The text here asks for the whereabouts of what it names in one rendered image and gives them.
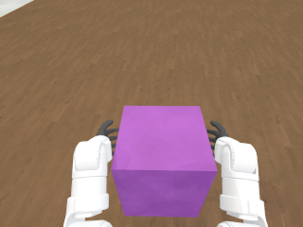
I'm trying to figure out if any robot right forearm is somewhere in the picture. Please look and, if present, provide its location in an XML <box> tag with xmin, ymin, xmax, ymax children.
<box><xmin>214</xmin><ymin>136</ymin><xmax>268</xmax><ymax>227</ymax></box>

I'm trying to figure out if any right robot hand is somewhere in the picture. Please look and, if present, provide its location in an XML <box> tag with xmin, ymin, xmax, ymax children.
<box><xmin>206</xmin><ymin>120</ymin><xmax>229</xmax><ymax>158</ymax></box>

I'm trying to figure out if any robot left forearm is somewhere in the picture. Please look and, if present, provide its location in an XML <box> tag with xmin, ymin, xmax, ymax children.
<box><xmin>63</xmin><ymin>135</ymin><xmax>113</xmax><ymax>227</ymax></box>

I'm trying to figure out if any carton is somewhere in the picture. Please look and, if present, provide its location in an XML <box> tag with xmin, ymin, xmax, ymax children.
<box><xmin>111</xmin><ymin>105</ymin><xmax>218</xmax><ymax>218</ymax></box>

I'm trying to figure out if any left robot hand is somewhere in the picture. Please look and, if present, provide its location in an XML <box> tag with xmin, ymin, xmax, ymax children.
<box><xmin>97</xmin><ymin>119</ymin><xmax>119</xmax><ymax>156</ymax></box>

